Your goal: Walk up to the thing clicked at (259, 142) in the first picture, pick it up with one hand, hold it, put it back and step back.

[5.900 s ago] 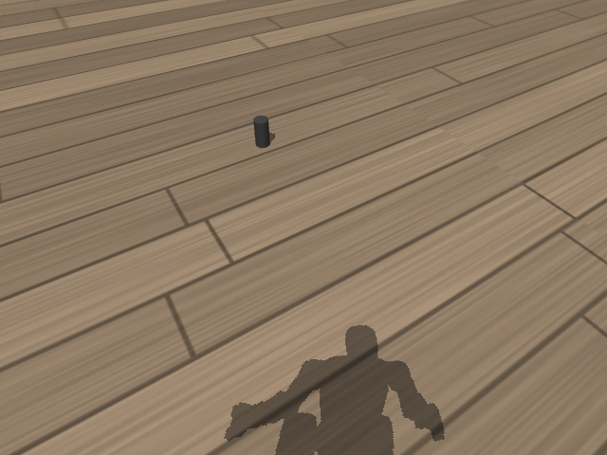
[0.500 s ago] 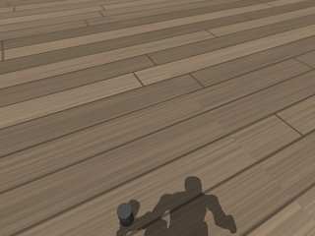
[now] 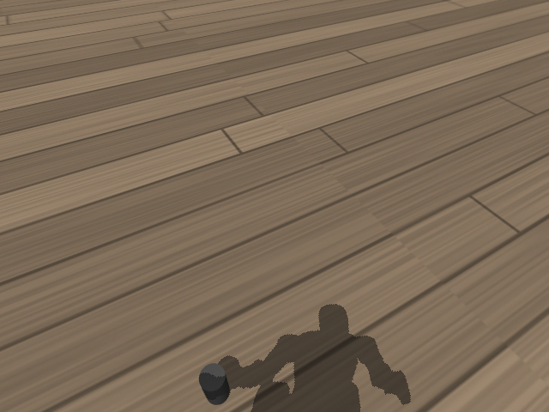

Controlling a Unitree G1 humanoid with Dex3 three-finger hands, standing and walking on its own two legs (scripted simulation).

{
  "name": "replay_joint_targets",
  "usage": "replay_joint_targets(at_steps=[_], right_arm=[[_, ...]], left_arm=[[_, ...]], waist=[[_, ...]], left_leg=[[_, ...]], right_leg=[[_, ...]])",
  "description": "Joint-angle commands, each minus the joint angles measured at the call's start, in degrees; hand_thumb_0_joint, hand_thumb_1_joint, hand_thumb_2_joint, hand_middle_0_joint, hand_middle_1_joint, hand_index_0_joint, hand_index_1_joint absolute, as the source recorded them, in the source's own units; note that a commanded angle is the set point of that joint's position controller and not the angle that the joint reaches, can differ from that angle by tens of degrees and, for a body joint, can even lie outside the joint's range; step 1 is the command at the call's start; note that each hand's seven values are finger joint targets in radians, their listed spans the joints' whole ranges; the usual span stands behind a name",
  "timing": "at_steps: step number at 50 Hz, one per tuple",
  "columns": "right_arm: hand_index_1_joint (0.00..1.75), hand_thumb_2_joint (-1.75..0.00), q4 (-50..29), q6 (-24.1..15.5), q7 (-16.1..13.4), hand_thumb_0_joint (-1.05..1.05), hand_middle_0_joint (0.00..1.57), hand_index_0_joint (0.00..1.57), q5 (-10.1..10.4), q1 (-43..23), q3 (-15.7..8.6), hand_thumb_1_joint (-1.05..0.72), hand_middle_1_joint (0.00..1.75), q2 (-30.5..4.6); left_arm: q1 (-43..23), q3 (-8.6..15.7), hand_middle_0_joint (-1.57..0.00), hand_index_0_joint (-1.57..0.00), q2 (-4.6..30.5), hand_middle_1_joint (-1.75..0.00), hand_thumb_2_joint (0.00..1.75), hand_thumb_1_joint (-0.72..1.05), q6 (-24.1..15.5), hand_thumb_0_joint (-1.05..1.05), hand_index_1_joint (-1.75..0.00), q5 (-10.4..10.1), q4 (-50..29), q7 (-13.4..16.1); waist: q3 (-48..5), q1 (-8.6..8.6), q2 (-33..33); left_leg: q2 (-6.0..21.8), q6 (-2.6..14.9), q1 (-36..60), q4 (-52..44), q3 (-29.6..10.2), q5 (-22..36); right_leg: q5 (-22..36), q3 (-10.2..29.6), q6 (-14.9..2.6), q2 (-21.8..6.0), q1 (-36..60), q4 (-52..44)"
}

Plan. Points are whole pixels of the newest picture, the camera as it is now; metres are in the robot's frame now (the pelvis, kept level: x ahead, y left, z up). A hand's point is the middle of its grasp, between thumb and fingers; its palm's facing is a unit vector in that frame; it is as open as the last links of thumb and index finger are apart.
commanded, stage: walk up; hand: left
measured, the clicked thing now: (215, 384) +0.37 +0.19 -0.70
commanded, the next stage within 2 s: stand in 0.66 s
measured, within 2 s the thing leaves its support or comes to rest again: neither
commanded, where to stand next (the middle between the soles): +0.02 -0.01 m, yaw -1 degrees
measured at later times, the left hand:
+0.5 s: hand out of the picture +0.09 +0.25 -0.15, palm faces -0.02 -0.94 -0.34, open 7.3 cm
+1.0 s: hand out of the picture +0.08 +0.25 -0.15, palm faces -0.03 -0.94 -0.34, open 7.3 cm
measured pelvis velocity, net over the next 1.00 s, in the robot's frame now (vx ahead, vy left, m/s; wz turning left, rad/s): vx -0.01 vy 0.00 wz -0.01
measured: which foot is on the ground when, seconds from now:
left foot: down 0.00-1.00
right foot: down 0.00-1.00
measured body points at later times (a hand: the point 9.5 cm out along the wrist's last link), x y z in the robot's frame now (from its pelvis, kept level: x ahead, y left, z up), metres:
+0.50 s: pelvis +0.00 +0.00 +0.00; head +0.00 +0.00 +0.45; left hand +0.09 +0.30 -0.13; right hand +0.07 -0.30 -0.13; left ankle -0.02 +0.12 -0.74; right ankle +0.01 -0.13 -0.74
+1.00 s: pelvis -0.01 +0.00 +0.01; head -0.01 +0.00 +0.46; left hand +0.08 +0.30 -0.13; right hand +0.07 -0.30 -0.13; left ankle -0.02 +0.12 -0.74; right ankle +0.01 -0.13 -0.74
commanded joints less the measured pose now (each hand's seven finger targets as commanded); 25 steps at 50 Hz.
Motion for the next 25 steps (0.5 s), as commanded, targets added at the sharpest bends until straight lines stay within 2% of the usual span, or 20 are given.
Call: replay_joint_targets(at_steps=[1, 6, 19, 25], right_arm=[[0.30, -0.90, -3.4, -1.2, -0.8, 0.00, 0.20, 0.20, 0.1, -2.5, -2.2, -0.90, 0.30, -12.0], [0.30, -0.90, -3.2, -1.3, -0.9, 0.00, 0.20, 0.20, 0.2, -2.2, -2.2, -0.90, 0.30, -11.9], [0.30, -0.90, -3.0, -1.2, -1.0, 0.00, 0.20, 0.20, 0.0, -1.6, -2.4, -0.90, 0.30, -11.9], [0.30, -0.90, -3.5, -1.2, -0.9, 0.00, 0.20, 0.20, 0.0, -1.8, -2.4, -0.90, 0.30, -11.8]], left_arm=[[-3.5, 2.6, -0.20, -0.20, 12.9, -0.30, 0.90, 0.90, -1.0, 0.00, -0.30, 0.1, -3.5, 0.8], [-3.2, 2.7, -0.20, -0.20, 12.4, -0.30, 0.90, 0.90, -0.9, 0.00, -0.30, 0.1, -3.2, 0.8], [-2.7, 2.7, -0.20, -0.20, 12.0, -0.30, 0.90, 0.90, -0.6, 0.00, -0.30, 0.2, -3.0, 0.9], [-2.5, 2.8, -0.20, -0.20, 12.0, -0.30, 0.90, 0.90, -0.5, 0.00, -0.30, 0.3, -3.1, 0.8]], waist=[[-4.6, 0.18, -0.1], [-5.8, 0.27, -0.1], [-4.3, 0.14, -0.3], [-3.1, 0.28, 0.2]], left_leg=[[5.1, 2.63, -1.3, -4.2, -3.9, 9.9], [5.7, 2.53, 0.5, -4.5, -3.8, 12.8], [5.6, 2.52, 0.9, -5.8, -3.7, 10.9], [5.5, 2.76, -0.3, -6.5, -3.8, 7.9]], right_leg=[[10.9, 4.9, -2.43, -5.4, 2.6, -3.6], [13.2, 4.9, -2.24, -5.4, 3.4, -3.6], [12.0, 4.7, -2.09, -4.7, 2.3, -3.8], [10.2, 4.7, -1.96, -4.6, 1.8, -4.1]])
